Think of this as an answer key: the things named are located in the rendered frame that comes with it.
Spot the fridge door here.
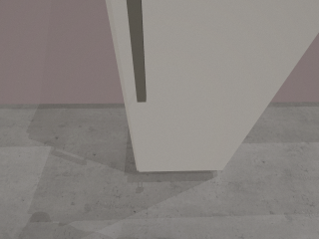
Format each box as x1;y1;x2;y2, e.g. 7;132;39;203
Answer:
111;0;319;172

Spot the handle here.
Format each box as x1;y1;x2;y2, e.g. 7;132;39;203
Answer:
126;0;147;103

